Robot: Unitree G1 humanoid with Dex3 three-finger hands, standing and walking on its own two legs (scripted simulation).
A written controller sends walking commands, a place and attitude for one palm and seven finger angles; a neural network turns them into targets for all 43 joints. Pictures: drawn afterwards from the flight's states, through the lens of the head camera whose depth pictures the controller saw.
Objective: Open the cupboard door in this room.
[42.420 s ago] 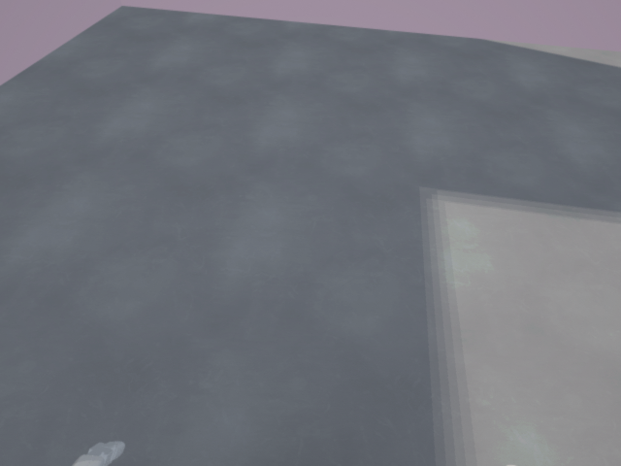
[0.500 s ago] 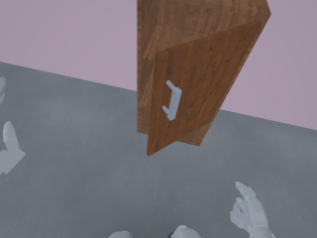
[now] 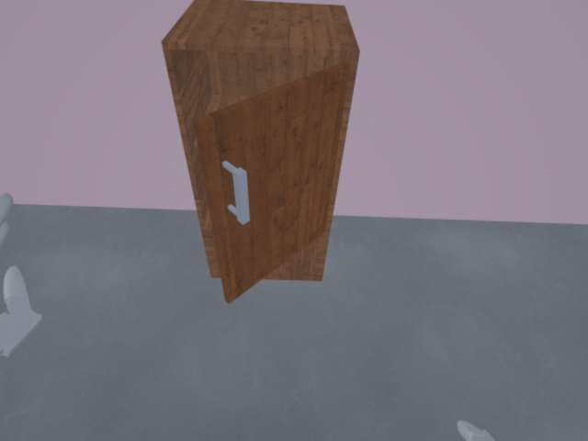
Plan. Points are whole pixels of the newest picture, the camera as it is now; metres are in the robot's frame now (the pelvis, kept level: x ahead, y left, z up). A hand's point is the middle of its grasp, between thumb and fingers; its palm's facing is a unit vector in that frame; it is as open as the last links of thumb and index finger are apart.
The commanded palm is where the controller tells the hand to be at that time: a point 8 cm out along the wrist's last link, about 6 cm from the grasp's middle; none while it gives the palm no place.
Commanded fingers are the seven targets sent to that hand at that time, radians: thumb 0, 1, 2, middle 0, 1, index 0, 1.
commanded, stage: stop stepping back and stand still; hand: left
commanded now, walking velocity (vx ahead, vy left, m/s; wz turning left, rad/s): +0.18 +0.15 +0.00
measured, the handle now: (235, 192) +0.60 +0.15 -0.02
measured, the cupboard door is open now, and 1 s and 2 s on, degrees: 45 45 45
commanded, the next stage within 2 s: let the arm hang, fingers relaxed in 0.88 s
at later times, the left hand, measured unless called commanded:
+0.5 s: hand out of the picture +0.17 +0.30 +0.15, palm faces +0.44 -0.77 -0.46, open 7.4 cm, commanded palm +0.11 +0.33 +0.17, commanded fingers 0.00 0.90 0.90 -0.20 -0.30 -0.20 -0.30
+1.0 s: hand out of the picture +0.16 +0.31 +0.13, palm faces +0.38 -0.79 -0.47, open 7.4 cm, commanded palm none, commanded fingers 0.00 0.90 0.90 -0.20 -0.30 -0.20 -0.30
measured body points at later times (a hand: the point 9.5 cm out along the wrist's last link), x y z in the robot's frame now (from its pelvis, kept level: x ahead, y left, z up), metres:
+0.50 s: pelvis -0.03 +0.03 -0.01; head -0.03 +0.03 +0.44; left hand +0.14 +0.34 +0.18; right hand +0.15 -0.19 -0.09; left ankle +0.00 +0.12 -0.74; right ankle -0.05 -0.07 -0.74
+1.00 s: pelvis -0.04 +0.05 +0.00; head -0.02 +0.05 +0.45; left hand +0.13 +0.35 +0.16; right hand +0.13 -0.19 -0.09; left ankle +0.00 +0.12 -0.74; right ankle -0.05 -0.07 -0.74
